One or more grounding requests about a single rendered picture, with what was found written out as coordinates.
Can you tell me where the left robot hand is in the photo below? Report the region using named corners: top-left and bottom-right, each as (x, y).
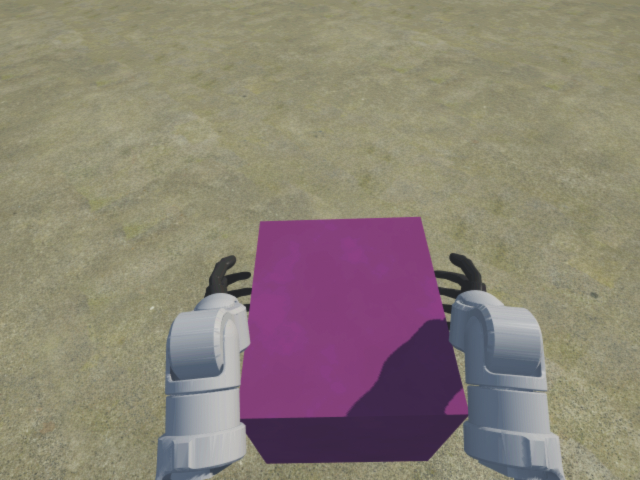
top-left (204, 255), bottom-right (252, 312)

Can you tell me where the right robot forearm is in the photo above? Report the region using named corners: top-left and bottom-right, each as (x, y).
top-left (449, 290), bottom-right (566, 480)

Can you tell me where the right robot hand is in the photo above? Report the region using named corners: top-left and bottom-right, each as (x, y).
top-left (434, 253), bottom-right (486, 331)

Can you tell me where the left robot forearm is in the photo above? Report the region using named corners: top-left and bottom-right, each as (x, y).
top-left (155, 293), bottom-right (250, 480)

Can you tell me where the carton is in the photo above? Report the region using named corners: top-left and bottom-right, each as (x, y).
top-left (239, 217), bottom-right (468, 464)

